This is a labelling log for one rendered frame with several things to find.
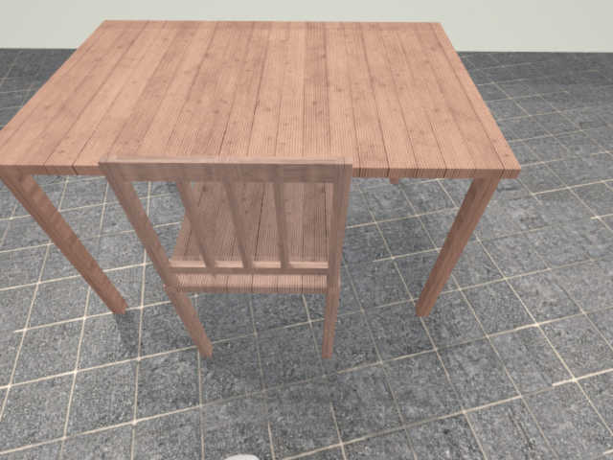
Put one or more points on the chair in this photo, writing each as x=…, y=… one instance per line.
x=253, y=224

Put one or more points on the table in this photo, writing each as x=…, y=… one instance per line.
x=394, y=96

